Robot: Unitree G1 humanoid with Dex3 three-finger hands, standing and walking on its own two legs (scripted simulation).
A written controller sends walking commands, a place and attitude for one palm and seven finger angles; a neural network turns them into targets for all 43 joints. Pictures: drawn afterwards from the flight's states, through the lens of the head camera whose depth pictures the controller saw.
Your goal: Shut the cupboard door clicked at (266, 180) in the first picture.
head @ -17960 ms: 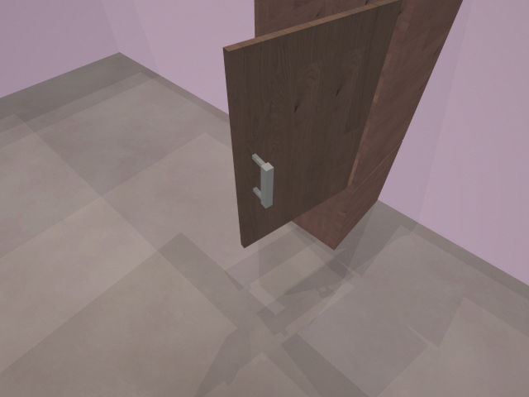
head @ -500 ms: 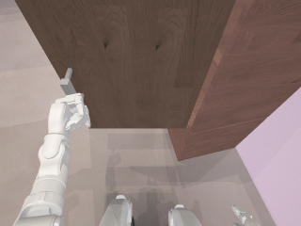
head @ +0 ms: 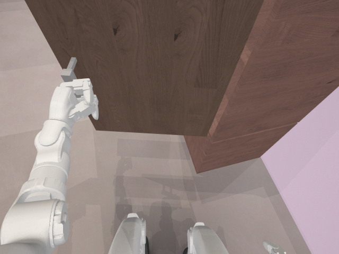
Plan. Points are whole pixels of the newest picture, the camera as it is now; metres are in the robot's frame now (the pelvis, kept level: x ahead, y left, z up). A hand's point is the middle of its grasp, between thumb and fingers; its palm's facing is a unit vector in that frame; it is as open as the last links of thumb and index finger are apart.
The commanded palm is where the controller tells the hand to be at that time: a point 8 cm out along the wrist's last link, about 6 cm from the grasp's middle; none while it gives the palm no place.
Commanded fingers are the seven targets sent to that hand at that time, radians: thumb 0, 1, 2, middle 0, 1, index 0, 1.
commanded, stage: push the door shut along its arc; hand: left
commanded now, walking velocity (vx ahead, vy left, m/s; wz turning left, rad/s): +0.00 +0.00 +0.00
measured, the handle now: (78, 84) +0.51 +0.24 +0.05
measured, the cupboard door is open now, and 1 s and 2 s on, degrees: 72 59 46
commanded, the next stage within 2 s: pull the fist back off the door in 1.38 s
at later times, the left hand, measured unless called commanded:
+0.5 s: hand (107, 84) +0.50 +0.16 +0.07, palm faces -0.21 -0.98 -0.02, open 3.1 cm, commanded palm +0.50 +0.20 +0.06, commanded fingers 0.00 0.90 0.90 -1.30 -1.50 -1.30 -1.50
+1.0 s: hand (118, 69) +0.55 +0.14 +0.07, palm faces -0.31 -0.95 -0.02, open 3.1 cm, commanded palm +0.57 +0.16 +0.06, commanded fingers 0.00 0.90 0.90 -1.30 -1.50 -1.30 -1.50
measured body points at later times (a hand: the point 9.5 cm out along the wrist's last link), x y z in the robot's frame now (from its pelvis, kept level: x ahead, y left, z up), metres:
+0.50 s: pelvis +0.00 +0.01 -0.01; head +0.13 +0.02 +0.42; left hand +0.51 +0.22 +0.07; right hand +0.02 -0.27 -0.13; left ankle +0.07 +0.11 -0.63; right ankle +0.01 -0.11 -0.63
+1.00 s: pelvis +0.00 +0.01 -0.03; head +0.16 +0.03 +0.39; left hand +0.56 +0.19 +0.07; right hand -0.01 -0.27 -0.13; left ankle +0.07 +0.11 -0.63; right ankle +0.01 -0.11 -0.63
